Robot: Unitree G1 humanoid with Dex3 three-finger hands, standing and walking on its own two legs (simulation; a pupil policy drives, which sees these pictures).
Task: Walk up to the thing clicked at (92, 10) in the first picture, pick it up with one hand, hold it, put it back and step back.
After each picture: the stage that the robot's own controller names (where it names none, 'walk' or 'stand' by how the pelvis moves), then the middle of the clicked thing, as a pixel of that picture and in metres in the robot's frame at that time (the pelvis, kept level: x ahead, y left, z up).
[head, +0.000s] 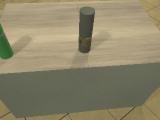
stand; (85, 32) +0.68 -0.02 -0.04
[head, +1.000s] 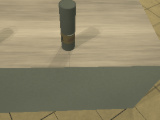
rise first; (67, 28) +0.63 +0.09 -0.01
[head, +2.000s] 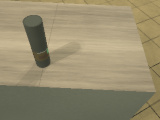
stand; (38, 44) +0.53 +0.19 -0.01
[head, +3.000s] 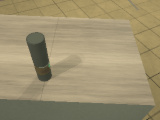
stand; (40, 59) +0.50 +0.19 -0.04
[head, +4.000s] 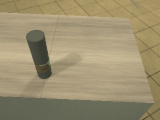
stand; (40, 57) +0.51 +0.19 -0.04
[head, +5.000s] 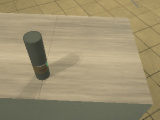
stand; (38, 58) +0.50 +0.20 -0.04
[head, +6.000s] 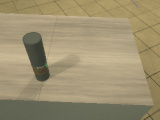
stand; (38, 59) +0.49 +0.20 -0.04
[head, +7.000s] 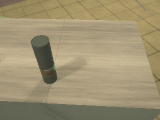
rise first; (45, 62) +0.49 +0.19 -0.04
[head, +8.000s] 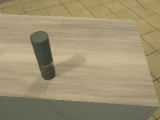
go down; (44, 58) +0.50 +0.20 -0.04
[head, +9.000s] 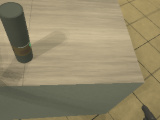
go down; (19, 37) +0.52 +0.18 +0.00
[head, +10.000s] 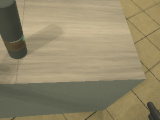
go down; (11, 30) +0.51 +0.19 +0.03
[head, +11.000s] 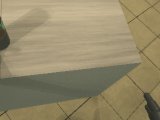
close in; out of the picture +0.51 +0.20 +0.06
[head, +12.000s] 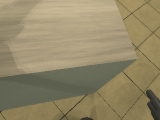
close; out of the picture +0.56 +0.20 +0.07
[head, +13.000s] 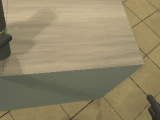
lift; out of the picture +0.50 +0.20 +0.07
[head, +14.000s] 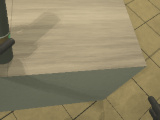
lift; out of the picture +0.49 +0.20 +0.06
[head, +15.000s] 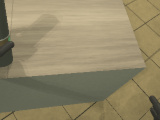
lift; out of the picture +0.49 +0.20 +0.06
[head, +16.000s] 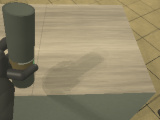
lift; (21, 51) +0.38 +0.17 +0.14
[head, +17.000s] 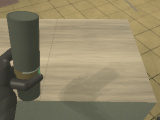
hold; (26, 60) +0.33 +0.16 +0.17
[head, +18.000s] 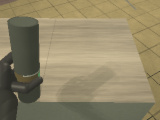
hold; (26, 64) +0.33 +0.16 +0.15
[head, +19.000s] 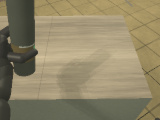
crouch; (22, 36) +0.42 +0.17 +0.17
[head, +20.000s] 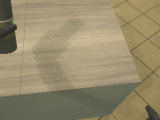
lower; out of the picture +0.51 +0.19 +0.15
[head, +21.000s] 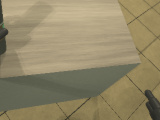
lower; out of the picture +0.52 +0.19 +0.06
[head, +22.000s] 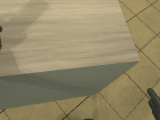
lower; out of the picture +0.53 +0.20 +0.07
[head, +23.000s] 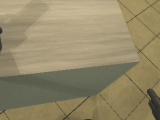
lower; out of the picture +0.53 +0.20 +0.07
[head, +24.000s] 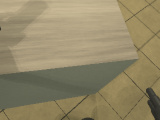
lower; out of the picture +0.53 +0.20 +0.07
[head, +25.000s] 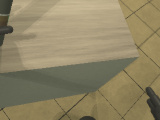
open; out of the picture +0.56 +0.15 +0.07
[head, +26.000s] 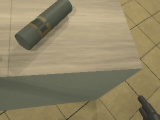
sink last; (46, 22) +0.58 +0.05 -0.04
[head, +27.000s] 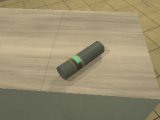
sink last; (81, 59) +0.54 +0.03 -0.07
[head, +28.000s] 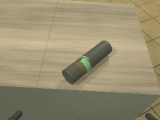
stand; (88, 60) +0.50 -0.02 -0.07
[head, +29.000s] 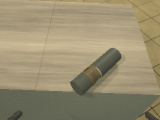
stand; (97, 69) +0.45 -0.06 -0.06
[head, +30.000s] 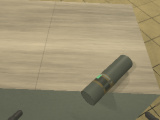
stand; (108, 78) +0.41 -0.10 -0.06
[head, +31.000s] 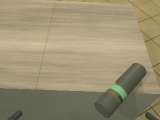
stand; (122, 88) +0.37 -0.15 -0.06
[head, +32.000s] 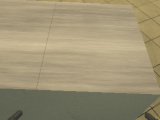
stand; out of the picture +0.29 -0.17 -0.57
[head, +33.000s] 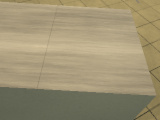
stand; out of the picture +0.31 -0.21 -0.61
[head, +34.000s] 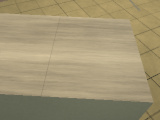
walk; out of the picture +0.31 -0.19 -0.66
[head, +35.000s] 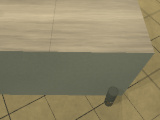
walk; (110, 97) +0.49 -0.22 -0.63
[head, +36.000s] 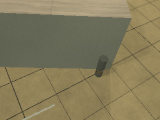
walk; (100, 67) +0.81 -0.21 -0.64
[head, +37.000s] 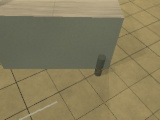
stand; (99, 66) +0.94 -0.18 -0.64
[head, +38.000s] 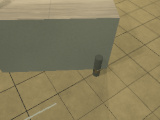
stand; (97, 66) +0.94 -0.17 -0.66
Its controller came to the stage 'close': yes
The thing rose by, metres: 0.21
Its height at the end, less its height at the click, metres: -0.62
